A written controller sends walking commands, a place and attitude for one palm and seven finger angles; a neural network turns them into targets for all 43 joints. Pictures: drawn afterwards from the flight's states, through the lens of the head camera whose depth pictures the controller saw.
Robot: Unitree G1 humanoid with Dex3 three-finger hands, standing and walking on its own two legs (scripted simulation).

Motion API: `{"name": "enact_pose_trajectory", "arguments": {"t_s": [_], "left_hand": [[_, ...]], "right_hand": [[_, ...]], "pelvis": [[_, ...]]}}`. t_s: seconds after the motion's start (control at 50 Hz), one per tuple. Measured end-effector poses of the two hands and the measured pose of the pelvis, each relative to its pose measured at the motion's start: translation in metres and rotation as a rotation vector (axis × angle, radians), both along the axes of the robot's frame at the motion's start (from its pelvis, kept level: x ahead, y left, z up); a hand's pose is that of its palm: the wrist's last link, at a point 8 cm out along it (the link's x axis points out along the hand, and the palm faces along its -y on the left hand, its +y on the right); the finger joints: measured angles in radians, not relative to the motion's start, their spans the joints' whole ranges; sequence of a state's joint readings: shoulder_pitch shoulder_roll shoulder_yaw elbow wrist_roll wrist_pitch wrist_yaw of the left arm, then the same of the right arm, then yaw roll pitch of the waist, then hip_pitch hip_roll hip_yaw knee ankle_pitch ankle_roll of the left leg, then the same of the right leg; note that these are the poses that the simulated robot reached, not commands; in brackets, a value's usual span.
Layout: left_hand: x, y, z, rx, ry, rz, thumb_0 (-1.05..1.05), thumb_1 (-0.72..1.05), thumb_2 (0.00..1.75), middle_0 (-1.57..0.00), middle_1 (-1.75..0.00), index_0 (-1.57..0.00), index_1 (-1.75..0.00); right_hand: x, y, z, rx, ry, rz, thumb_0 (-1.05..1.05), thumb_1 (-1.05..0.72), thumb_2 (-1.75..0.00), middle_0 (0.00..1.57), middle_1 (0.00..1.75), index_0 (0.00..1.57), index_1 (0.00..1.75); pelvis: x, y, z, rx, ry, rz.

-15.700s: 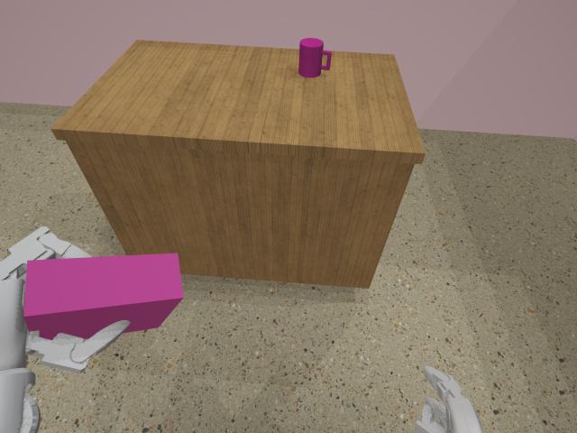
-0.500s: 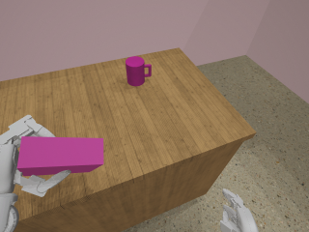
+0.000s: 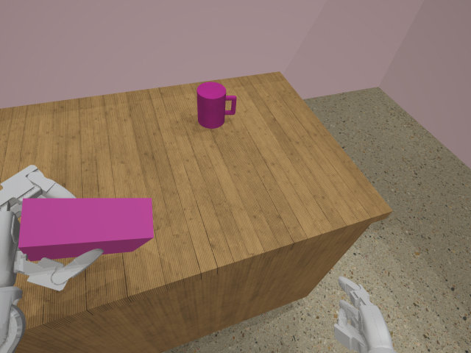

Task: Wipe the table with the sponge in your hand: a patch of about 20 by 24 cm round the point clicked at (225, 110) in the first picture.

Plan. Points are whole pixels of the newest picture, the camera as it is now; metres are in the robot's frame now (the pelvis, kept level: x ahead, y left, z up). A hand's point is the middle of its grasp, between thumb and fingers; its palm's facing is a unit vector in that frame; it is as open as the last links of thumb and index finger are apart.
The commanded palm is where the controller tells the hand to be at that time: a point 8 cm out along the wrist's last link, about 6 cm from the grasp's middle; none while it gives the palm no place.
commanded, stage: come to a stop and stand still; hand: left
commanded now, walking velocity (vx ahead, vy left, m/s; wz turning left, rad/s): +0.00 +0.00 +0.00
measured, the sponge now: (108, 229) +0.24 +0.20 +0.13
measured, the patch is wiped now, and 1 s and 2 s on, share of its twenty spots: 0.00 0.00 0.00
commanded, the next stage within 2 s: look again from close up in 0.10 s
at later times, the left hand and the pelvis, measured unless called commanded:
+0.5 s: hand (47, 228) +0.22 +0.26 +0.16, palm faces +0.35 -0.86 -0.38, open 9.5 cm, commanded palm +0.16 +0.29 +0.17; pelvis +0.00 +0.01 +0.00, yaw +0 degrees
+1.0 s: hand (80, 222) +0.23 +0.22 +0.16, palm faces +0.32 -0.86 -0.38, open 9.5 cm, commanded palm +0.16 +0.26 +0.17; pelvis +0.00 -0.02 +0.00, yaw -1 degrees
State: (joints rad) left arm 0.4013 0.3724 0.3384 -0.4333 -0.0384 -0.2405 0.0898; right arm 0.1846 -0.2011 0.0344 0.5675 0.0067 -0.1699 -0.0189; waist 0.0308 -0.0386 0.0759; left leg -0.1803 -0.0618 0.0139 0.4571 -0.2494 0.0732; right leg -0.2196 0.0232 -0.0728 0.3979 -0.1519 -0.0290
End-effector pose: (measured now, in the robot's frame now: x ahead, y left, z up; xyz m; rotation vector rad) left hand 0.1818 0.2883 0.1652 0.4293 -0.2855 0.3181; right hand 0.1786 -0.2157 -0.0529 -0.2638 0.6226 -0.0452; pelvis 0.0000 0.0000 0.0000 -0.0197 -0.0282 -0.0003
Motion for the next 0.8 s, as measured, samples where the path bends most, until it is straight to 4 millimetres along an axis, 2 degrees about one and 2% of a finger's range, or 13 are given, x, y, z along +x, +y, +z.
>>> {"name": "enact_pose_trajectory", "arguments": {"t_s": [0.14,0.34,0.64,0.8], "left_hand": [[-0.003,0.002,0.005,0.011,-0.014,0.001,-0.01,-0.45,1.03,-0.80,-1.38,-0.80,-1.38],[0.000,0.008,0.001,0.007,0.012,0.004,-0.01,-0.45,1.03,-0.80,-1.39,-0.80,-1.38],[-0.006,0.013,0.006,0.026,0.003,0.004,-0.01,-0.45,1.03,-0.80,-1.39,-0.80,-1.38],[0.000,0.007,0.006,0.011,-0.001,0.007,-0.01,-0.45,1.03,-0.80,-1.39,-0.80,-1.38]], "right_hand": [[-0.007,0.002,-0.005,-0.006,0.036,-0.003,0.01,-0.90,-0.90,0.21,0.30,0.20,0.30],[-0.015,0.005,-0.008,-0.004,0.059,-0.024,0.02,-0.90,-0.90,0.21,0.30,0.20,0.30],[-0.011,0.011,-0.007,-0.004,0.046,-0.023,0.01,-0.90,-0.90,0.21,0.30,0.20,0.30],[-0.010,0.011,-0.008,0.019,0.047,-0.024,0.01,-0.90,-0.90,0.21,0.30,0.20,0.30]], "pelvis": [[0.000,0.003,0.000,-0.003,0.000,0.000],[0.000,0.009,0.001,-0.004,0.000,-0.002],[-0.001,0.014,0.001,-0.002,-0.003,-0.001],[-0.003,0.008,0.001,0.010,-0.005,-0.014]]}}
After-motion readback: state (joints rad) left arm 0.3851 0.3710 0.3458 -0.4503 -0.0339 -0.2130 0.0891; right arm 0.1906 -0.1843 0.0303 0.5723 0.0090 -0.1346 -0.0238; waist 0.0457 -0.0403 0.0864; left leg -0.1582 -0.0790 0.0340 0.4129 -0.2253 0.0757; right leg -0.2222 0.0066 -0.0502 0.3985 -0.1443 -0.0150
